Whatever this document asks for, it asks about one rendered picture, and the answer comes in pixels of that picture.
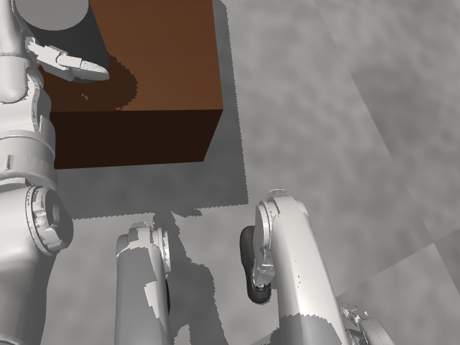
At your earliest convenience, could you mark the right robot hand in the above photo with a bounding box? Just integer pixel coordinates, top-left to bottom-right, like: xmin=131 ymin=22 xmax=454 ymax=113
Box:
xmin=338 ymin=303 xmax=396 ymax=345

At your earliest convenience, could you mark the right robot foot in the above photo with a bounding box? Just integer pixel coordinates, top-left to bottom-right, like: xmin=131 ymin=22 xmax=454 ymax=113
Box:
xmin=240 ymin=226 xmax=271 ymax=304

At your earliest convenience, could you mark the left robot hand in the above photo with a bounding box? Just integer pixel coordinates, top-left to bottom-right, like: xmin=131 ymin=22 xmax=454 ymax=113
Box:
xmin=0 ymin=0 xmax=109 ymax=81

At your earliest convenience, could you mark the left robot arm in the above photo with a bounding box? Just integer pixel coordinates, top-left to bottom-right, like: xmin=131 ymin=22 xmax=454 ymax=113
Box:
xmin=0 ymin=56 xmax=73 ymax=345

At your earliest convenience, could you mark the can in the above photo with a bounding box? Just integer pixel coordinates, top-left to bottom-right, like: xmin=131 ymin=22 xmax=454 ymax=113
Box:
xmin=15 ymin=0 xmax=110 ymax=83

